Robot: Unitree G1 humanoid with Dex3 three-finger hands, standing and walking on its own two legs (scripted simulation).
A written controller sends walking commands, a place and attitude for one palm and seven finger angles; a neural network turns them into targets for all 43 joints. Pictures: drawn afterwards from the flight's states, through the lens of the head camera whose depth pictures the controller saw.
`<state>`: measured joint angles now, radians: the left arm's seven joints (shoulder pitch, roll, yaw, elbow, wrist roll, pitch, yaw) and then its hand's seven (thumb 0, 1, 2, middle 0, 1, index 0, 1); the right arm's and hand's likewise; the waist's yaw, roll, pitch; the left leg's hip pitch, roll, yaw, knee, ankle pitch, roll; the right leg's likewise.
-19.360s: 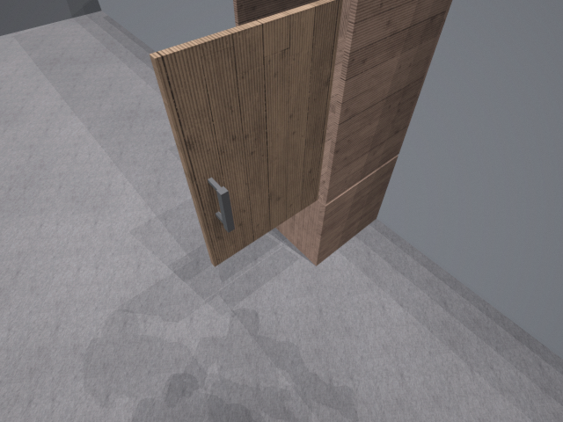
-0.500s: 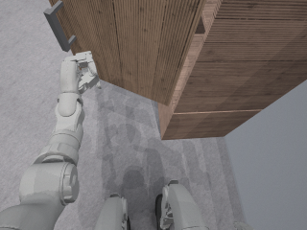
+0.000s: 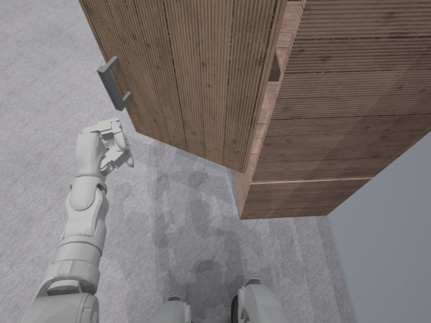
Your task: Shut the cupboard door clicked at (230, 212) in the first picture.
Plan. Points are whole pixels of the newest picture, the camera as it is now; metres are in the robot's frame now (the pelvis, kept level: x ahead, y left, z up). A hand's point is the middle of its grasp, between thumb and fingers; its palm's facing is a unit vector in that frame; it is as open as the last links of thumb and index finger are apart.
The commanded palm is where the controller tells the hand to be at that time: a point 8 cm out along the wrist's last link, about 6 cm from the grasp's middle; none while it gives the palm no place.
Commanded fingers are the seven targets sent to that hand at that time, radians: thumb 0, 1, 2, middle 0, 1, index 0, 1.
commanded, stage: draw the hand back to the body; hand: left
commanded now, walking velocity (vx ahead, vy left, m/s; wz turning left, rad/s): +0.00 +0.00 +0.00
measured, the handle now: (117, 84) +0.65 +0.22 -0.02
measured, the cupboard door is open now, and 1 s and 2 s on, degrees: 63 63 63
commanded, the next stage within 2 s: step back with the hand held close in 1.26 s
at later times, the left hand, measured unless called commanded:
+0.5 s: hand (28, 186) +0.30 +0.23 +0.15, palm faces +0.29 -0.92 -0.27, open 3.5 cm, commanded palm +0.26 +0.27 +0.17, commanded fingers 0.00 0.90 0.90 -0.69 -0.84 -0.69 -0.84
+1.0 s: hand out of the picture +0.21 +0.29 +0.24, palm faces +0.53 -0.73 -0.42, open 6.9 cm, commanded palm +0.16 +0.31 +0.25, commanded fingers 0.00 0.90 0.90 -0.20 -0.30 -0.20 -0.30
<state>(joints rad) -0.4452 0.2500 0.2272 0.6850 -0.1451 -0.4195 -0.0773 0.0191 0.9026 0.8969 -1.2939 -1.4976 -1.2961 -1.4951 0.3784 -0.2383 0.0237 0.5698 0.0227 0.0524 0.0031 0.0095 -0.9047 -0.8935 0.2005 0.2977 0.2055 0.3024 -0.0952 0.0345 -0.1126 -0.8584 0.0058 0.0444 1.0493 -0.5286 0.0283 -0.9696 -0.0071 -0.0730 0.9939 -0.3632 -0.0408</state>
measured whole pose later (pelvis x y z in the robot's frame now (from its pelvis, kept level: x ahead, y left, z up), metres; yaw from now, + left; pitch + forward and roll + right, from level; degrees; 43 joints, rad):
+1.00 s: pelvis +0.04 +0.01 +0.08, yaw +2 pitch -5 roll -1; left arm 0.46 0.35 0.37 -0.38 -0.07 -0.09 0.12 0.01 0.90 0.90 -0.30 -0.40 -0.30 -0.40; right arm 0.22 -0.23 0.02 0.63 0.01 -0.08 -0.07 0.01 -0.90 -0.89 0.20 0.30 0.21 0.30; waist 0.08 0.09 0.02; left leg -0.01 -0.03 0.01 0.40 -0.31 0.03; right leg -0.13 -0.01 -0.10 0.41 -0.20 -0.02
